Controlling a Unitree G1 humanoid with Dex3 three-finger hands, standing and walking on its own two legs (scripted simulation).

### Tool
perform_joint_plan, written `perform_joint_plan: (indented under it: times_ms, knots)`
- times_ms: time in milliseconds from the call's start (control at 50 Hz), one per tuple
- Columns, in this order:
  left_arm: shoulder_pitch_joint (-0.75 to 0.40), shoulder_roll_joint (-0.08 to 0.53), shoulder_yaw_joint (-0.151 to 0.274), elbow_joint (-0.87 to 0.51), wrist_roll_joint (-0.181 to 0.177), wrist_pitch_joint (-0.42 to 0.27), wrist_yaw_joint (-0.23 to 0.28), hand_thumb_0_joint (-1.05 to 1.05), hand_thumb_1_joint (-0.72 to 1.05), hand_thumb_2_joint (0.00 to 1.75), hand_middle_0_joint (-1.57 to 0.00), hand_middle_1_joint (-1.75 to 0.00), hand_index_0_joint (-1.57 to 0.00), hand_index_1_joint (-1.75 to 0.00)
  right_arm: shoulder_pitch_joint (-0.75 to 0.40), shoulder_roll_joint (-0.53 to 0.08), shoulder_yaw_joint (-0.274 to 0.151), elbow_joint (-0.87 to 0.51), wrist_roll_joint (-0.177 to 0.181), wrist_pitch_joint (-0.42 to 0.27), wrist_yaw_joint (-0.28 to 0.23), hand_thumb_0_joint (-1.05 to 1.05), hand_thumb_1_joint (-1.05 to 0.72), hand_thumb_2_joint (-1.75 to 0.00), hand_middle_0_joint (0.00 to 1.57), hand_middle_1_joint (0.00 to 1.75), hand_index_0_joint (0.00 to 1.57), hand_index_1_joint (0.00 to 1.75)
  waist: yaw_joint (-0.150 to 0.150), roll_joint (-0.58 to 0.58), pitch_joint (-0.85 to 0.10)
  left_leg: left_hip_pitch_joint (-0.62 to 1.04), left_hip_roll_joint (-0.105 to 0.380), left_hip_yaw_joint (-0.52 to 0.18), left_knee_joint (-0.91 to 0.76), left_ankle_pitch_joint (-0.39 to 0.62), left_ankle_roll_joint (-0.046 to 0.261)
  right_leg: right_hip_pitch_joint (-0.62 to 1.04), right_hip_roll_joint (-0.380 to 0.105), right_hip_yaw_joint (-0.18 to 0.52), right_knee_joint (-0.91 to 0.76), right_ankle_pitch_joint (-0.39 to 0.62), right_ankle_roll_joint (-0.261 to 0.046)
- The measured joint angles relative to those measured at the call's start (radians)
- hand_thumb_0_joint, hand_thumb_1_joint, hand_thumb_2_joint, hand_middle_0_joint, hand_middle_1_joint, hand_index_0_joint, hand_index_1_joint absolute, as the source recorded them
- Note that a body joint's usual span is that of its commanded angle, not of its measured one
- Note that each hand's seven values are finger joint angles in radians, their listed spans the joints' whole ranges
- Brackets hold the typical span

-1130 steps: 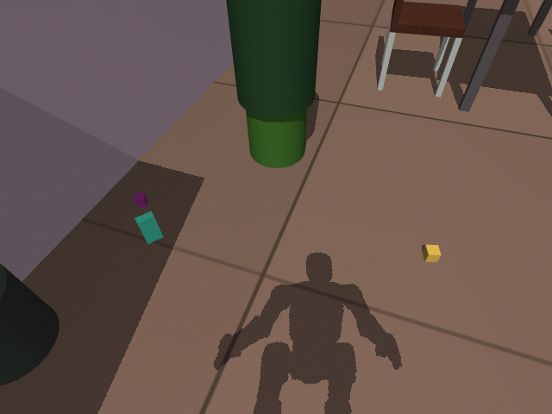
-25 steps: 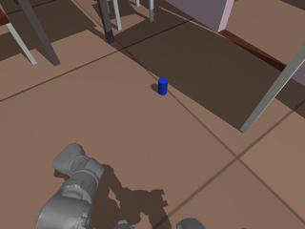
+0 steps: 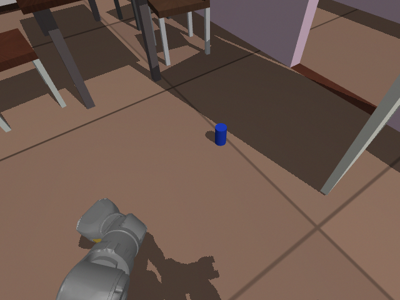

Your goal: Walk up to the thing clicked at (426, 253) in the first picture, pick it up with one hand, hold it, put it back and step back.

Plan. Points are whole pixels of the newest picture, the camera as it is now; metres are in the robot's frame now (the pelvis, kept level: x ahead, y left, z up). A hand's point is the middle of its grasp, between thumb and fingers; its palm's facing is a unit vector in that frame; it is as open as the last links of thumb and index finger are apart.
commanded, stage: hold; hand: left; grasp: from above
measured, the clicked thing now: (112, 238) +0.32 +0.23 -0.12
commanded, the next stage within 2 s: crouch in 1.80 s
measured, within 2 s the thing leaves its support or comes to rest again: neither
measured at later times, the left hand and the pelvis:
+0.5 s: hand (112, 224) +0.32 +0.21 -0.05, palm faces -0.24 -0.38 -0.89, open 6.4 cm; pelvis +0.01 +0.00 +0.01, yaw +0 degrees
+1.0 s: hand (108, 222) +0.32 +0.21 -0.03, palm faces -0.22 -0.39 -0.90, open 6.4 cm; pelvis +0.02 +0.00 +0.02, yaw +0 degrees
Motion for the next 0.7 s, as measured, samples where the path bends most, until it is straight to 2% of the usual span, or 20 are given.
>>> perform_joint_plan:
  times_ms: [140, 380, 700]
  knots:
    - [-0.009, -0.006, -0.009, -0.005, -0.015, 0.025, -0.018, -0.08, 0.35, 0.11, -0.97, -0.13, -1.18, -0.20, -0.023, -0.003, 0.003, -0.013, 0.003, -0.002, 0.009, 0.01, -0.90, -0.89, 0.19, 0.30, 0.19, 0.30, 0.010, -0.001, 0.011, 0.045, -0.004, 0.003, -0.031, 0.009, 0.000, 0.041, -0.004, 0.002, -0.023, 0.006, 0.001]
    - [0.023, -0.010, -0.046, -0.074, -0.004, 0.037, -0.052, -0.07, 0.34, 0.15, -0.96, -0.12, -1.17, -0.22, -0.036, 0.001, 0.014, -0.036, 0.014, 0.007, 0.016, 0.01, -0.90, -0.89, 0.19, 0.30, 0.19, 0.30, 0.024, 0.003, 0.029, 0.115, -0.007, 0.006, -0.085, 0.023, 0.000, 0.108, -0.007, 0.002, -0.068, 0.013, 0.000]
    - [0.022, -0.018, -0.056, -0.091, -0.006, 0.072, -0.067, -0.07, 0.33, 0.23, -0.93, -0.14, -1.14, -0.27, -0.045, -0.003, 0.013, -0.042, 0.016, 0.012, 0.024, 0.01, -0.90, -0.90, 0.19, 0.30, 0.19, 0.30, 0.035, 0.003, 0.039, 0.178, -0.009, 0.010, -0.133, 0.034, 0.000, 0.167, -0.008, 0.005, -0.110, 0.022, 0.000]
